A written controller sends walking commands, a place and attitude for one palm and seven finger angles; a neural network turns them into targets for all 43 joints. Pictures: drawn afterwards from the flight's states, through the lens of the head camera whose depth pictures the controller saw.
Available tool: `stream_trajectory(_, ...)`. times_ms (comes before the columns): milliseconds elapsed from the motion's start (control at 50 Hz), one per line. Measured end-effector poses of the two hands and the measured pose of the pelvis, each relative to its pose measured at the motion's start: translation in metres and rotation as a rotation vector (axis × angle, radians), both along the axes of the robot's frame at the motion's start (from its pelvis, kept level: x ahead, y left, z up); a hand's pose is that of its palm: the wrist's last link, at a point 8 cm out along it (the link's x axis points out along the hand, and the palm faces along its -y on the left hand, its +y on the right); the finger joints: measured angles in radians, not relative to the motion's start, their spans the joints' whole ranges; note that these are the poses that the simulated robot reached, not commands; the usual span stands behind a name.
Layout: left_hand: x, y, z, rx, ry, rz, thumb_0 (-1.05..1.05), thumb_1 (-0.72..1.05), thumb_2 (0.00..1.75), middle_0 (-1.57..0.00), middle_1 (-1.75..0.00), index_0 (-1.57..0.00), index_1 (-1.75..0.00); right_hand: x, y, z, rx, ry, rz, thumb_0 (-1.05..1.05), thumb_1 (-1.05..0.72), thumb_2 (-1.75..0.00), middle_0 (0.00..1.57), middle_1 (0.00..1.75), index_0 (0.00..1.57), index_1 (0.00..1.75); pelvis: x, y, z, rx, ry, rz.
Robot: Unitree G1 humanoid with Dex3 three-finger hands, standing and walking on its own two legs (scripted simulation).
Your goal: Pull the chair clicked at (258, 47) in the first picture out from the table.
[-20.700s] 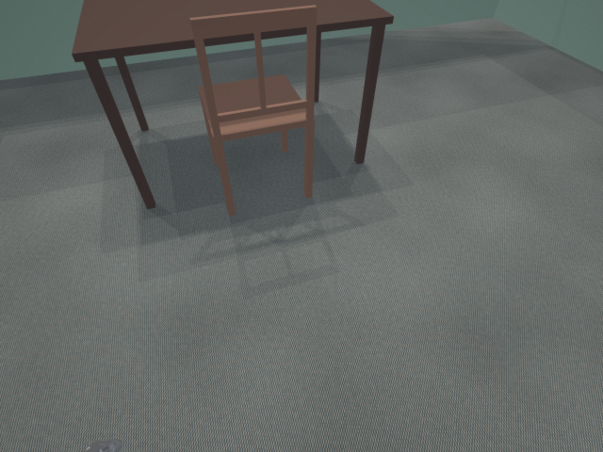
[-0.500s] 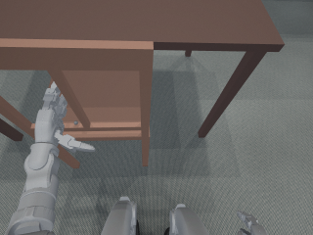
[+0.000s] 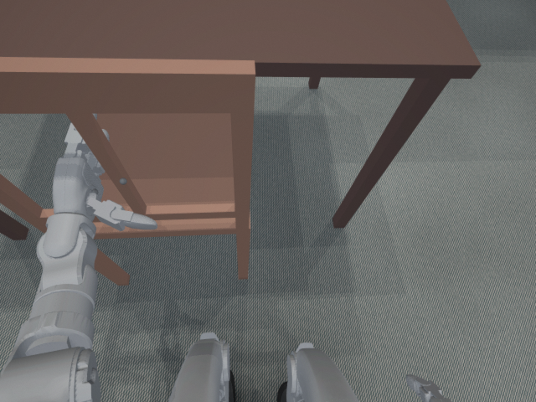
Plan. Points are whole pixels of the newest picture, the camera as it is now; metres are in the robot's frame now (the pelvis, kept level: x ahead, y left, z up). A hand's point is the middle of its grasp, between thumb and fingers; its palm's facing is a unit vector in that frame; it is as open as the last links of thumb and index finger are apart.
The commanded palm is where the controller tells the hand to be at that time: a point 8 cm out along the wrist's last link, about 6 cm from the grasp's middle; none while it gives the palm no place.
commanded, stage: push the fingers through the gap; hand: left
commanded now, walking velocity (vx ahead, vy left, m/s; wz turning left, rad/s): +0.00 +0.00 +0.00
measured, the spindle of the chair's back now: (116, 171) +0.45 +0.23 +0.01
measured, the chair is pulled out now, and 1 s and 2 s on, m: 0.00 0.00 0.02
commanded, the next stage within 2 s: hook a spindle and tug to test in 0.32 s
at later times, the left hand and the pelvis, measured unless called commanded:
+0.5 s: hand (124, 184) +0.42 +0.21 +0.03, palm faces +0.05 -1.00 -0.03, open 16.9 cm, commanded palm +0.40 +0.25 +0.03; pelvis +0.00 +0.01 +0.00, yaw +0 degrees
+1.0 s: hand (126, 181) +0.42 +0.21 +0.03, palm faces +0.07 -1.00 -0.04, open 11.5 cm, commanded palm +0.40 +0.25 +0.03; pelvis +0.00 +0.00 +0.00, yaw +0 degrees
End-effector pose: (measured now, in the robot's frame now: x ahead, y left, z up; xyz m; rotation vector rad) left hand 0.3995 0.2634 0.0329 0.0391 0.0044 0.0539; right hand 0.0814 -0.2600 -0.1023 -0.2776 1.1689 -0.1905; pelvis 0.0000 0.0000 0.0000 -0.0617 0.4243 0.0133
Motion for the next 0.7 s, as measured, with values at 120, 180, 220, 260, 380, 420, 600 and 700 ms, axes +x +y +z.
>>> stream_trajectory(120,0.002,0.002,-0.004,-0.004,0.016,0.007,-0.01,-0.5,0.3,-0.06,-0.08,-0.06,-0.08,-0.009,0.0,0.001,0.0,0.021,-0.017,0.01,-0.9,-0.9,0.21,0.3,0.21,0.3,0.0,0.001,0.001,0.0,0.002,-0.005)
stream_trajectory(180,-0.001,0.003,-0.002,-0.001,0.002,0.006,-0.01,-0.5,0.3,-0.06,-0.08,-0.06,-0.08,-0.011,0.001,0.002,0.002,0.026,-0.024,0.01,-0.9,-0.9,0.21,0.3,0.21,0.3,0.001,0.002,0.002,-0.001,0.001,-0.007)
stream_trajectory(220,-0.003,0.004,-0.001,-0.001,0.002,0.006,-0.01,-0.5,0.3,-0.06,-0.08,-0.06,-0.08,-0.011,0.002,0.002,0.003,0.028,-0.024,0.01,-0.9,-0.9,0.21,0.3,0.21,0.3,0.001,0.002,0.002,0.0,0.0,-0.007)
stream_trajectory(260,-0.003,0.005,-0.003,-0.003,0.008,0.009,-0.01,-0.5,0.3,-0.06,-0.08,-0.06,-0.08,-0.01,0.002,0.003,0.002,0.029,-0.02,0.01,-0.9,-0.9,0.21,0.3,0.21,0.3,0.001,0.003,0.003,-0.001,-0.001,-0.006)
stream_trajectory(380,-0.005,0.004,-0.002,-0.005,-0.002,0.003,-0.01,-0.5,0.3,-0.06,-0.08,-0.06,-0.08,-0.004,0.004,0.004,-0.001,0.017,-0.012,0.01,-0.9,-0.9,0.21,0.3,0.21,0.3,0.001,0.005,0.003,-0.004,-0.002,-0.001)
stream_trajectory(420,-0.005,0.002,-0.002,-0.004,-0.003,-0.004,-0.01,-0.5,0.3,-0.06,-0.08,-0.06,-0.08,-0.002,0.005,0.004,-0.001,0.013,-0.007,0.01,-0.9,-0.9,0.21,0.3,0.21,0.3,0.001,0.005,0.003,-0.005,-0.003,0.0)
stream_trajectory(600,0.001,-0.002,-0.004,-0.007,0.001,0.004,-0.01,-0.5,0.3,-0.11,-0.21,-0.1,-0.22,0.006,0.007,0.003,0.0,-0.004,0.007,0.01,-0.9,-0.9,0.21,0.3,0.21,0.3,0.0,0.006,0.001,-0.005,0.001,0.001)
stream_trajectory(700,0.0,-0.005,-0.001,-0.002,-0.007,-0.003,-0.01,-0.5,0.3,-0.17,-0.42,-0.17,-0.42,0.006,0.009,0.002,0.011,0.0,0.001,0.01,-0.9,-0.9,0.21,0.3,0.21,0.3,0.001,0.006,0.002,-0.004,-0.001,-0.001)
